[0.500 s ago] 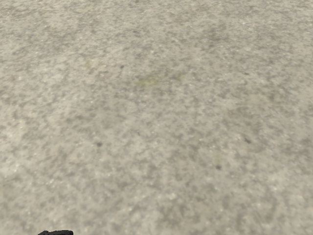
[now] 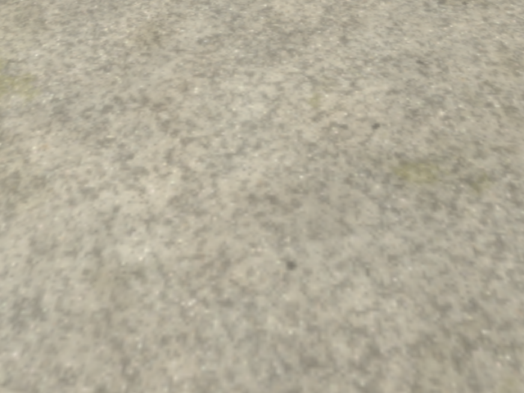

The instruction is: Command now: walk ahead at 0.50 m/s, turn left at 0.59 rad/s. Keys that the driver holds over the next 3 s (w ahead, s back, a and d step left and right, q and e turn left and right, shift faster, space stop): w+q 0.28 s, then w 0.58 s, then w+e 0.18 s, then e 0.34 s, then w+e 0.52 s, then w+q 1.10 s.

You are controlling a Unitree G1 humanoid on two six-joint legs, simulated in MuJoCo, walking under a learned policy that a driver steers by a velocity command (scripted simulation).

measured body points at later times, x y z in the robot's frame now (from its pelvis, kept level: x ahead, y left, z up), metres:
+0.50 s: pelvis +0.28 -0.03 +0.01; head +0.30 -0.03 +0.46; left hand +0.38 +0.26 -0.08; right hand +0.42 -0.29 -0.11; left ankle +0.14 +0.07 -0.64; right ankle +0.36 -0.12 -0.72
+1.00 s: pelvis +0.52 +0.09 +0.01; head +0.54 +0.11 +0.46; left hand +0.49 +0.37 -0.12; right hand +0.76 -0.11 -0.06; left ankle +0.55 +0.19 -0.72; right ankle +0.45 -0.09 -0.64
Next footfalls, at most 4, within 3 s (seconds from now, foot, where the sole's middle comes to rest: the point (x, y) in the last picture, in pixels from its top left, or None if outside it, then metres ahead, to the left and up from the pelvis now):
0.38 right None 0.40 -0.11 -0.76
0.88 left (199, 325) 0.59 0.20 -0.76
1.38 right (267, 242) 0.85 0.03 -0.76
1.80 left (194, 213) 0.94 0.26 -0.76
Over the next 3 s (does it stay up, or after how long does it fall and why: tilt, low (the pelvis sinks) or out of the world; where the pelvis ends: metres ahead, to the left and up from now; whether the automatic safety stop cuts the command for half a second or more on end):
stays up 1.40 0.11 0.02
